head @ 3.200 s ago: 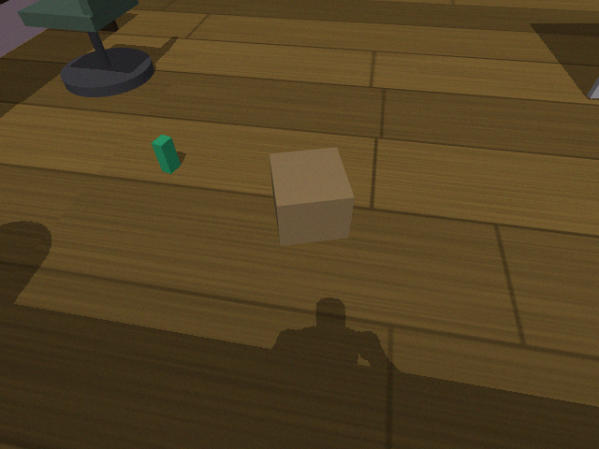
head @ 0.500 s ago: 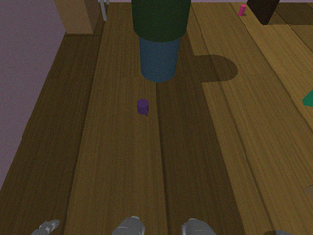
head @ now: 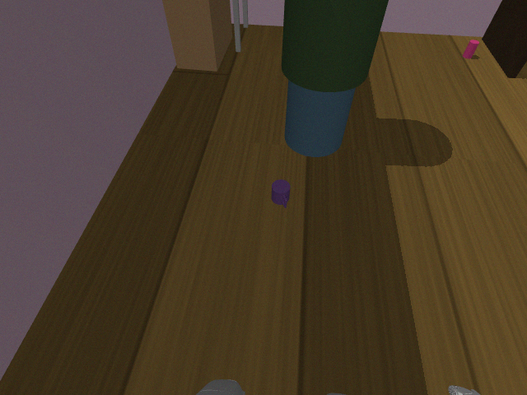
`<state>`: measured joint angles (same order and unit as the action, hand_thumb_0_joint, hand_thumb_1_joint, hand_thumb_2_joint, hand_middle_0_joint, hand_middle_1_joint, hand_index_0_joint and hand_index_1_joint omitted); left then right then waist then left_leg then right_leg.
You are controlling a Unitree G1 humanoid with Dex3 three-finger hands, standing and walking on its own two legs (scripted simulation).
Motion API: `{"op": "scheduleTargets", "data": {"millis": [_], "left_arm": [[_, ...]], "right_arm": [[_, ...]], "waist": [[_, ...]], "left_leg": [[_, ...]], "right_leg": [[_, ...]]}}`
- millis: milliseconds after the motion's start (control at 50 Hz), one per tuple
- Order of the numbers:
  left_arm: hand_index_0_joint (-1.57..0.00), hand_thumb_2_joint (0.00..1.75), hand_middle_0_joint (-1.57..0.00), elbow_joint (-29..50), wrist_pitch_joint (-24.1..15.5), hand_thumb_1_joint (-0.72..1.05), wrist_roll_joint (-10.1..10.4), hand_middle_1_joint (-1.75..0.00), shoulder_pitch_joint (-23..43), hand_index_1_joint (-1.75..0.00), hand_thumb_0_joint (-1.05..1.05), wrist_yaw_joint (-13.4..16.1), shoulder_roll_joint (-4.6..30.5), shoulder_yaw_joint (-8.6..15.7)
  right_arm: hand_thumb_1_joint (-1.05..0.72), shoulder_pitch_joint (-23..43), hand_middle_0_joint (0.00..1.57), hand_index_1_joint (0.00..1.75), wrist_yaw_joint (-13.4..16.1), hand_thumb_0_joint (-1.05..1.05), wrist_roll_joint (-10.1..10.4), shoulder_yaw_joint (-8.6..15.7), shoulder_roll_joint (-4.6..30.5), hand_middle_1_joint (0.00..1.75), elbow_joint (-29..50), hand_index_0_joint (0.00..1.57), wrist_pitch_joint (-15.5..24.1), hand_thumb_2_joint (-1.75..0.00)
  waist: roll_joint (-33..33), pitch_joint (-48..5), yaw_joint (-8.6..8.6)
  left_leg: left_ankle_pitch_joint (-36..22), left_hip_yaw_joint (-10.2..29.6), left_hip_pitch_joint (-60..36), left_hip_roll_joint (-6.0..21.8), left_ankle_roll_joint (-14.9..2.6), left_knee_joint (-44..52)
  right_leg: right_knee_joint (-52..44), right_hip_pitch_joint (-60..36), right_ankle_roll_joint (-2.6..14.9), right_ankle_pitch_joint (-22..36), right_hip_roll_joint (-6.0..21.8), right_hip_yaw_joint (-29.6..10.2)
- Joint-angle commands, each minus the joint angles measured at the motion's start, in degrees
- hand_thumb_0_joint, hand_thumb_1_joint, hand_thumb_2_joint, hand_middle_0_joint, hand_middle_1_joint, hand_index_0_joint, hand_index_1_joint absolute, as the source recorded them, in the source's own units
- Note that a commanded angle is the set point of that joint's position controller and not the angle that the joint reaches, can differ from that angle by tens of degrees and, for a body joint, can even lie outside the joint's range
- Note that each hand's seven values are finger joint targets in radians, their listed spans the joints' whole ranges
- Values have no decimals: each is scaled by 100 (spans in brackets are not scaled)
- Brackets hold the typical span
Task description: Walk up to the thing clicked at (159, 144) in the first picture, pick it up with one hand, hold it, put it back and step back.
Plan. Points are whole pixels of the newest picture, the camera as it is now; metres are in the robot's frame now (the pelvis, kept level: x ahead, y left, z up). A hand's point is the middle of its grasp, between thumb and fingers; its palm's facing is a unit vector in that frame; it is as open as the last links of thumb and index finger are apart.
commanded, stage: walk up
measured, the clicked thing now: out of the picture +0.99 -1.42 -0.66
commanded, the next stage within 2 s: stand in 0.68 s
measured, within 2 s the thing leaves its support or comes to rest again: neither
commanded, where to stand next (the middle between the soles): +0.09 -0.03 m, yaw +0 degrees
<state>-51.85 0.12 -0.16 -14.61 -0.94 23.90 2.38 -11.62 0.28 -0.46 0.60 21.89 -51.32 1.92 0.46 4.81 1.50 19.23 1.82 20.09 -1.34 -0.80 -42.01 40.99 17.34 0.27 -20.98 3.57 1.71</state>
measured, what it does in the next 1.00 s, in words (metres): stands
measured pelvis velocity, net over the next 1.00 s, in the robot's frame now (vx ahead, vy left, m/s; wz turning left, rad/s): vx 0.02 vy -0.02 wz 0.02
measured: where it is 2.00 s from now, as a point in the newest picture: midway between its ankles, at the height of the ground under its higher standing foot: outside the picture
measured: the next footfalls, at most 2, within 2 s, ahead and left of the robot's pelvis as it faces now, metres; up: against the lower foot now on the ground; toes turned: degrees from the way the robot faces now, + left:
none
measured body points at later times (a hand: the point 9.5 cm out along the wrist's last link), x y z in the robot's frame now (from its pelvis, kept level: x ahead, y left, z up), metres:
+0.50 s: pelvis +0.02 +0.00 +0.03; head +0.02 +0.01 +0.48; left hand +0.10 +0.30 -0.10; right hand +0.12 -0.31 -0.10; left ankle +0.04 +0.12 -0.71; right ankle +0.01 -0.14 -0.71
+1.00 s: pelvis +0.02 -0.02 +0.03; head +0.03 -0.01 +0.48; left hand +0.08 +0.29 -0.10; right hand +0.12 -0.31 -0.10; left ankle +0.04 +0.12 -0.71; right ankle +0.01 -0.14 -0.71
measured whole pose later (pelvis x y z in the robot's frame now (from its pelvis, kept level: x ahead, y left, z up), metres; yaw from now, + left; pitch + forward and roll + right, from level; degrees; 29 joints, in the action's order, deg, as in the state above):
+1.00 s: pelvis +0.02 -0.02 +0.03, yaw +1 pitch -2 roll +0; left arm -66.1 -0.6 -0.1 -5.6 -0.8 20.1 -0.2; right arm -3.1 -0.4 -0.2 -0.1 19.5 -66.0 0.2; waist -0.1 3.7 0.7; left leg 8.5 3.6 8.3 -0.1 1.0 -19.1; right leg 18.8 5.6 -1.1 -10.9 2.4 3.9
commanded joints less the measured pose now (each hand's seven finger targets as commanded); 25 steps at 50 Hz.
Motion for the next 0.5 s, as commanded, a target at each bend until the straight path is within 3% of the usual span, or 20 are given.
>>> {"op": "scheduleTargets", "data": {"millis": [0, 20, 40, 60, 100, 180, 280, 340, 420, 480], "left_arm": [[-20, 90, -20, 301, -244, 90, -104, -30, 336, -30, 0, 76, 1502, 302], [-20, 90, -20, 347, -235, 90, -95, -30, 573, -30, 0, 52, 1410, 243], [-20, 90, -20, 310, -223, 90, -73, -30, 618, -30, 0, 47, 1264, 183], [-20, 90, -20, 258, -210, 90, -55, -30, 673, -30, 0, 48, 1192, 149], [-20, 90, -20, 71, -212, 90, -55, -30, 588, -30, 0, 35, 1092, 120], [-20, 90, -20, -146, -277, 90, -23, -30, 685, -30, 0, 53, 1112, 113], [-20, 90, -20, -333, -259, 90, 33, -30, 844, -30, 0, 81, 1018, 84], [-20, 90, -20, -485, -225, 90, 30, -30, 929, -30, 0, 88, 984, 61], [-20, 90, -20, -632, -187, 90, 22, -30, 1074, -30, 0, 75, 938, 36], [-20, 90, -20, -756, -193, 90, 11, -30, 1118, -30, 0, 76, 937, 53]], "right_arm": [[-90, 191, 20, 30, 66, 0, 83, 338, 1138, 30, 263, 20, 57, -90], [-90, 55, 20, 30, 57, 0, 47, 354, 1164, 30, 90, 20, 49, -90], [-90, 170, 20, 30, 37, 0, 28, 369, 1234, 30, 21, 20, 59, -90], [-90, 325, 20, 30, 13, 0, 25, 367, 1285, 30, -1, 20, 80, -90], [-90, 545, 20, 30, -21, 0, 18, 312, 1279, 30, -56, 20, 114, -90], [-90, 547, 20, 30, -28, 0, 35, 232, 1171, 30, -320, 20, 119, -90], [-90, 609, 20, 30, 11, 0, 55, 184, 1163, 30, -563, 20, 139, -90], [-90, 746, 20, 30, 31, 0, 60, 194, 1153, 30, -677, 20, 116, -90], [-90, 856, 20, 30, 38, 0, 35, 182, 1171, 30, -805, 20, 96, -90], [-90, 887, 20, 30, 35, 0, 33, 175, 1154, 30, -895, 20, 87, -90]], "waist": [[392, -285, -179], [353, -232, -295], [110, -204, -288], [54, -116, -234], [54, -127, -100], [76, -399, -109], [-136, -757, -71], [-192, -713, -50], [-284, -628, -56], [-188, -743, -57]], "left_leg": [[273, 412, -120, 90, -140, 560], [458, 402, -502, 78, -111, 699], [421, 616, -670, 207, -174, 1063], [447, 925, -506, 378, -263, 1393], [634, 1266, -250, 639, -383, 1744], [-582, 859, -341, 465, -191, 1644], [-1794, 849, -738, 618, -184, 1763], [-1890, 859, -731, 650, -172, 1907], [-1610, 925, -622, 672, -149, 2198], [-1924, 887, -775, 680, -144, 2195]], "right_leg": [[-1797, 155, 840, -60, 1100, -1541], [-1786, 437, 847, -201, 1148, -1487], [-1749, 612, 658, -313, 927, -1163], [-1632, 529, 443, -429, 596, -830], [-1542, 167, 277, -380, 299, -487], [-1809, -509, 329, 400, 489, -579], [-1790, -971, 222, 1246, 452, -292], [-1902, -1093, 190, 1225, 442, -210], [-2049, -1240, 132, 1050, 412, -141], [-2139, -1368, 125, 1197, 434, -143]]}}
